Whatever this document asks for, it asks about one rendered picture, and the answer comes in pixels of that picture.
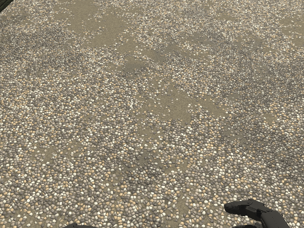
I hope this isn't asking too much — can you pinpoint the right robot hand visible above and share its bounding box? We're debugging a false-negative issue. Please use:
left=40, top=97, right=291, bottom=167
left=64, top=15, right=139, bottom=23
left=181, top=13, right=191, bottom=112
left=224, top=199, right=290, bottom=228

